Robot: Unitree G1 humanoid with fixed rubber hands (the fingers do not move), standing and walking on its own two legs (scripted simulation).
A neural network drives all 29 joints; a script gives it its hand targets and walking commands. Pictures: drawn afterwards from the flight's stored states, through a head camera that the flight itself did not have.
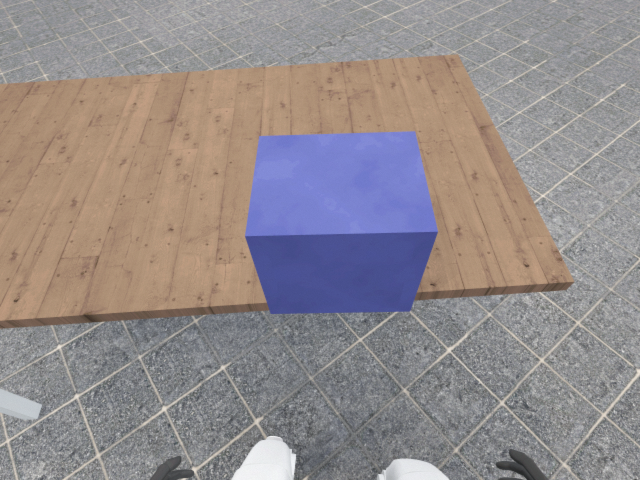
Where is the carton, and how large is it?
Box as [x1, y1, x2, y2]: [245, 131, 437, 313]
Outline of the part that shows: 414,131 259,136 245,237 271,313 410,310 437,232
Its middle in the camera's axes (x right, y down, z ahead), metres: +0.02 -0.01 +0.52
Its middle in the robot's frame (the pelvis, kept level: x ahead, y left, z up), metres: +0.41 -0.01 +0.05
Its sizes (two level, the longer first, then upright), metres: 0.199 0.160 0.188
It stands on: a table, 0.71 m high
